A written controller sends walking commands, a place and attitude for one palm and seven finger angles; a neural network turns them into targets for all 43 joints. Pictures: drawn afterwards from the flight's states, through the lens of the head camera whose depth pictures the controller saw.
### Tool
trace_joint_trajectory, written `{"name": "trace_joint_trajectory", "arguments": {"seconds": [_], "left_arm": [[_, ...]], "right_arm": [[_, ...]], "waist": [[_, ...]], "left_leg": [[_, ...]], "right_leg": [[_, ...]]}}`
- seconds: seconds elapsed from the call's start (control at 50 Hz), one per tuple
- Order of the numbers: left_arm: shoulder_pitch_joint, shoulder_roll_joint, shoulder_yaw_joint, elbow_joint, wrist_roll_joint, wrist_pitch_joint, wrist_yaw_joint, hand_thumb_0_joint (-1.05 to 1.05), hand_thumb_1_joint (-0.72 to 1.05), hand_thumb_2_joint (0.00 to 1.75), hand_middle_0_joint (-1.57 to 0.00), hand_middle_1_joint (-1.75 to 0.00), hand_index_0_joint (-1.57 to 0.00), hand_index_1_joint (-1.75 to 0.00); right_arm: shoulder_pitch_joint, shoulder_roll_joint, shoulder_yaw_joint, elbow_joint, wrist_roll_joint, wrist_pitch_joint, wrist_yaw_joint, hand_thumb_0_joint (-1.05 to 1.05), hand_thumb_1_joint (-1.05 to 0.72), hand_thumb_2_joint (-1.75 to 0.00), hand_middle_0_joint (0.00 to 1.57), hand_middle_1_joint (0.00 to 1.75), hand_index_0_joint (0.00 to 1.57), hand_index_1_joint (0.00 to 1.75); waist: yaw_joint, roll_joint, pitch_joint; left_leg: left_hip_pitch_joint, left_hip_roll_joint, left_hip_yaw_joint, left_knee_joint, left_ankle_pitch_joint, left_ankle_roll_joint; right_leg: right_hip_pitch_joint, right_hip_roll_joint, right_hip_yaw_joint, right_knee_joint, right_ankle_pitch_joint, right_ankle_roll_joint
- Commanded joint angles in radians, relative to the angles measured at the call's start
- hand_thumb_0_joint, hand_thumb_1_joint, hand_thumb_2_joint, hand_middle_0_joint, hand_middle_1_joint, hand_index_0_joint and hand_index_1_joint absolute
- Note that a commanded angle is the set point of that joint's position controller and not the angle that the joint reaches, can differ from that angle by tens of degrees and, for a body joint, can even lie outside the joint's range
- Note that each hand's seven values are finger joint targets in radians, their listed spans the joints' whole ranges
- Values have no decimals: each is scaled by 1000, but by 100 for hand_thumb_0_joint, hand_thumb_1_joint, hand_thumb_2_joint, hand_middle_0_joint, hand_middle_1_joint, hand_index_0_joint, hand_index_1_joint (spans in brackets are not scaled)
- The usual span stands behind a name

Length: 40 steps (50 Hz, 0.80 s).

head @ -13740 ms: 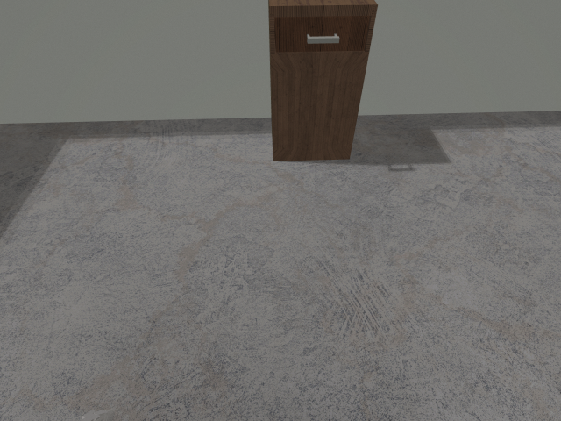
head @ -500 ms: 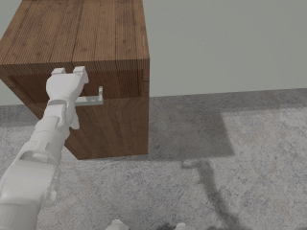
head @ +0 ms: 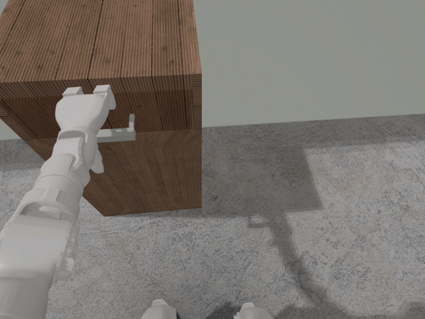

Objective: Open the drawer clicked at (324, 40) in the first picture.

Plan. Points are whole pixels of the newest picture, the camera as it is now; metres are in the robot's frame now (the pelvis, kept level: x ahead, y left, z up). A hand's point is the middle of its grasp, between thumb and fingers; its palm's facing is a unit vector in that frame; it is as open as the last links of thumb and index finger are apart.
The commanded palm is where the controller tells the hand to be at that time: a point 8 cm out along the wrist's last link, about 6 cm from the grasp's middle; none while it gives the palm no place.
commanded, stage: lower the fingers behind the handle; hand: left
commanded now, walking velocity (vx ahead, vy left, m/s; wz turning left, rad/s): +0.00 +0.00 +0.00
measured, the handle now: (104, 128) +0.54 +0.21 -0.03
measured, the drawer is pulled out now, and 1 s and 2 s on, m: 0.00 0.00 0.00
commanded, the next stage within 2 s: close the thumb around the handle in 1.48 s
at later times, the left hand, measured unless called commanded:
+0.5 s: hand (102, 140) +0.49 +0.21 -0.02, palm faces -0.03 -0.03 -1.00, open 13.7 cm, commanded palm +0.48 +0.20 +0.04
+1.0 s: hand (102, 151) +0.49 +0.22 -0.05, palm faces -0.06 -0.03 -1.00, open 13.8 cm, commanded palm +0.49 +0.20 +0.00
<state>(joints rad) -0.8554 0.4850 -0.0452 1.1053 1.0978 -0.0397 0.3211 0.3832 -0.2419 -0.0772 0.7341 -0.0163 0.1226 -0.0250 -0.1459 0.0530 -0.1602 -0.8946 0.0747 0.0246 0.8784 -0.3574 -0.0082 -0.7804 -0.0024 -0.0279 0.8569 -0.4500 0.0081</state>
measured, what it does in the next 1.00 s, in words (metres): stands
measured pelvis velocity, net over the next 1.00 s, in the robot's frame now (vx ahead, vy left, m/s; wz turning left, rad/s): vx -0.03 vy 0.01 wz -0.02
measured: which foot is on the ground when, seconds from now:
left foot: down 0.00-1.00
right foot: down 0.00-1.00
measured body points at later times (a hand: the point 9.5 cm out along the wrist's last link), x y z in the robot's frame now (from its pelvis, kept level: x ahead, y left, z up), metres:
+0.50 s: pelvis -0.01 +0.00 -0.02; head +0.12 +0.01 +0.41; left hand +0.49 +0.20 +0.03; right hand -0.03 -0.27 -0.15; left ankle +0.02 +0.13 -0.69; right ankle -0.03 -0.13 -0.69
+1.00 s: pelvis -0.03 +0.01 -0.05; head +0.12 +0.02 +0.38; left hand +0.48 +0.22 +0.00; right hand -0.05 -0.27 -0.16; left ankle +0.02 +0.13 -0.69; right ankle -0.03 -0.13 -0.69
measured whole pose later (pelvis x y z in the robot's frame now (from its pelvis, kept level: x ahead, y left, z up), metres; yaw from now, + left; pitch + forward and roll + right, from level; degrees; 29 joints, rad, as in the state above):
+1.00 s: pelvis -0.03 +0.01 -0.05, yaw -1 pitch +28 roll -3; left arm -0.88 0.53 0.00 1.12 1.15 -0.10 0.39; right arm 0.36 -0.24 -0.06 0.72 -0.04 0.09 -0.03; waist -0.18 0.06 -0.19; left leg -1.20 0.08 0.01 1.13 -0.42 0.01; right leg -1.07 0.00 -0.03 1.10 -0.52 0.02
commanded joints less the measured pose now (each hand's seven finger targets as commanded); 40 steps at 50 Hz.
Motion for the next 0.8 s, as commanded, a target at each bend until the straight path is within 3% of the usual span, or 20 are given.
{"name": "trace_joint_trajectory", "arguments": {"seconds": [0.0, 0.1, 0.14, 0.18, 0.24, 0.28, 0.32, 0.38, 0.44, 0.46, 0.48, 0.5, 0.54, 0.6, 0.66, 0.7, 0.72, 0.76, 0.78], "left_arm": [[-420, 219, 43, -115, -1, 8, 28, 0, -50, 30, -30, -120, -30, -120], [-427, 195, 22, -101, 14, 14, 30, 0, -50, 30, -30, -120, -30, -120], [-428, 171, 13, -82, 8, 18, 28, 0, -50, 30, -30, -120, -30, -120], [-404, 219, 42, -68, 7, 14, 20, 0, -50, 30, -30, -120, -30, -120], [-497, 221, 40, -157, 8, -33, 22, 0, -50, 30, -30, -120, -30, -120], [-465, 289, 99, -192, 16, -62, 38, 0, -50, 30, -30, -120, -30, -120], [-468, 302, 116, -203, 27, -71, 68, 0, -50, 30, -30, -120, -30, -120], [-449, 294, 125, -171, 37, -45, 115, 0, -50, 30, -30, -120, -30, -120], [-479, 250, 93, -154, 34, 3, 134, 0, -50, 30, -30, -120, -30, -120], [-485, 266, 101, -162, 35, 13, 137, 0, -50, 30, -30, -120, -30, -120], [-462, 273, 107, -138, 35, 32, 137, 0, -50, 30, -30, -120, -30, -120], [-458, 244, 81, -116, 34, 50, 133, 0, -50, 30, -30, -120, -30, -120], [-475, 250, 78, -71, 27, 77, 121, 0, -50, 30, -30, -120, -30, -120], [-453, 253, 67, -49, 26, 89, 95, 0, -50, 30, -30, -120, -30, -120], [-426, 233, 50, -34, 24, 73, 67, 0, -50, 30, -30, -120, -30, -120], [-417, 261, 65, -17, 25, 59, 54, 0, -50, 30, -30, -120, -30, -120], [-408, 237, 44, -7, 24, 51, 48, 0, -50, 30, -30, -120, -30, -120], [-433, 273, 71, -46, 26, 15, 43, 0, -50, 30, -30, -120, -30, -120], [-417, 253, 61, -59, 28, -2, 40, 0, -50, 30, -30, -120, -30, -120]], "right_arm": [[141, -170, -43, -42, -1, -13, -12, 0, -90, -90, 20, 30, 20, 30], [142, -168, -44, -43, -2, -8, -10, 0, -90, -90, 20, 30, 20, 30], [143, -165, -44, -43, -4, -11, -8, 0, -90, -90, 20, 30, 20, 30], [142, -170, -37, -53, -1, -11, -13, 0, -90, -90, 20, 30, 20, 30], [139, -164, -40, -55, -9, -23, -19, 0, -90, -90, 20, 30, 20, 30], [137, -167, -41, -59, -14, -27, -20, 0, -90, -90, 20, 30, 20, 30], [134, -166, -42, -57, -19, -30, -21, 0, -90, -90, 20, 30, 20, 30], [132, -169, -43, -46, -24, -33, -11, 0, -90, -90, 20, 30, 20, 30], [137, -169, -45, -39, -27, -32, -2, 0, -90, -90, 20, 30, 20, 30], [144, -173, -47, -37, -25, -28, 0, 0, -90, -90, 20, 30, 20, 30], [143, -176, -46, -34, -25, -22, 0, 0, -90, -90, 20, 30, 20, 30], [142, -174, -43, -34, -22, -18, 1, 0, -90, -90, 20, 30, 20, 30], [139, -177, -35, -26, -20, -12, 0, 0, -90, -90, 20, 30, 20, 30], [137, -177, -29, -35, -15, -6, -6, 0, -90, -90, 20, 30, 20, 30], [130, -173, -24, -48, -11, -7, -13, 0, -90, -90, 20, 30, 20, 30], [123, -177, -18, -51, -11, -8, -19, 0, -90, -90, 20, 30, 20, 30], [123, -172, -16, -60, -10, -12, -19, 0, -90, -90, 20, 30, 20, 30], [122, -174, -17, -65, -12, -20, -23, 0, -90, -90, 20, 30, 20, 30], [121, -170, -20, -72, -14, -25, -24, 0, -90, -90, 20, 30, 20, 30]], "waist": [[-32, -9, -354], [-36, 26, -357], [-45, 6, -342], [-32, -17, -347], [-51, 30, -398], [-22, 81, -463], [-21, 71, -475], [-19, 83, -475], [-35, 84, -506], [-34, 90, -527], [-29, 79, -514], [-37, 68, -493], [-49, 41, -442], [-45, 34, -426], [-46, 22, -402], [-49, -1, -358], [-49, 4, -351], [-47, 21, -375], [-43, 33, -392]], "left_leg": [[345, -78, 10, -32, 316, 58], [350, -76, 7, -22, 304, 55], [347, -73, 3, -16, 297, 57], [304, -76, 5, -11, 257, 60], [330, -68, -4, 17, 272, 61], [350, -68, -9, 35, 293, 57], [322, -67, -11, 55, 306, 57], [317, -63, -18, 72, 321, 51], [334, -63, -18, 83, 354, 49], [340, -63, -16, 85, 354, 49], [343, -63, -17, 81, 362, 48], [328, -65, -16, 75, 343, 48], [294, -65, -15, 71, 313, 53], [274, -67, -8, 64, 282, 55], [247, -68, -7, 65, 245, 57], [201, -64, -7, 71, 204, 60], [180, -69, -6, 76, 187, 61], [178, -63, -9, 92, 179, 61], [186, -63, -14, 101, 182, 60]], "right_leg": [[70, 69, -6, -121, 377, -27], [22, 70, -10, -107, 337, -32], [5, 71, -15, -106, 320, -33], [20, 69, -8, -98, 303, -30], [-18, 66, -7, -73, 298, -30], [-26, 69, -7, -49, 299, -34], [-37, 69, -9, -26, 311, -32], [-75, 73, -21, -5, 299, -35], [-75, 76, -24, 1, 329, -34], [-67, 75, -23, -1, 335, -31], [-64, 76, -26, -2, 341, -33], [-66, 76, -28, -9, 328, -32], [-73, 75, -26, -16, 312, -30], [-61, 73, -22, -23, 299, -29], [-76, 71, -21, -20, 268, -29], [-97, 68, -21, -12, 233, -28], [-102, 69, -19, -9, 221, -29], [-122, 66, -17, 12, 209, -30], [-138, 68, -20, 23, 203, -33]]}}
